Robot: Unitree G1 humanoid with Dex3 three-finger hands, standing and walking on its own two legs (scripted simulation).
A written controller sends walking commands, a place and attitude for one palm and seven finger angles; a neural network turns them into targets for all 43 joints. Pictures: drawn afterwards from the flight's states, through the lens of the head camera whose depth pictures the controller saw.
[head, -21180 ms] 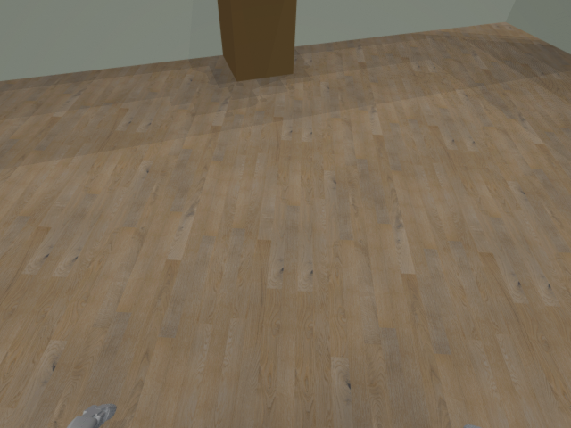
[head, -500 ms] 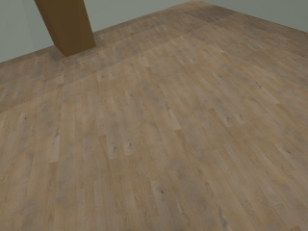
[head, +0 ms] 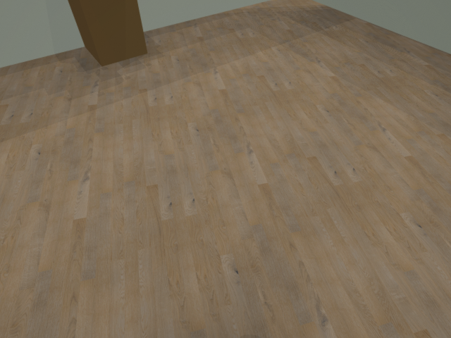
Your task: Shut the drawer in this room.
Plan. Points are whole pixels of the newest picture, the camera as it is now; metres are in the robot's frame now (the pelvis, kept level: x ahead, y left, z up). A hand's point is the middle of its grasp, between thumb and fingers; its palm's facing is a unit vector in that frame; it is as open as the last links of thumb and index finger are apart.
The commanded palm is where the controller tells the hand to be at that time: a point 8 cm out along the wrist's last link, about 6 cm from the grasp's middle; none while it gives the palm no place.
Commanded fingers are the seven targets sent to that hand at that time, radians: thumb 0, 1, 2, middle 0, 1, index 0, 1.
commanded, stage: turn or walk to find it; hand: left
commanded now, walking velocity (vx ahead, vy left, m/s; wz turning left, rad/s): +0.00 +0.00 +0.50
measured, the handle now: out of the picture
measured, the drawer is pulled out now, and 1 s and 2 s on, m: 0.19 0.19 0.19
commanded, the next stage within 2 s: stand and wait in 0.04 s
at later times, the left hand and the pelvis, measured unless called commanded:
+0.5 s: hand out of the picture +0.02 +0.16 -0.18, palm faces +0.07 -0.98 -0.18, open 7.3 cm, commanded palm none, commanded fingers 0.00 0.90 0.90 -0.20 -0.30 -0.20 -0.30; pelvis +0.01 -0.01 +0.00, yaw +2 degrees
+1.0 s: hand out of the picture +0.07 +0.20 -0.17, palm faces +0.22 -0.95 -0.24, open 7.4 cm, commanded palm none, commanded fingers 0.00 0.90 0.90 -0.20 -0.30 -0.20 -0.30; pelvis +0.01 -0.02 +0.00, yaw +13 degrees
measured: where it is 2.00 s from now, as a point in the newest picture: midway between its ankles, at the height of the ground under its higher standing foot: outside the picture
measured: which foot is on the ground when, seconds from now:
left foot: down 0.00-1.00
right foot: down 0.00-0.80, up 0.82-1.00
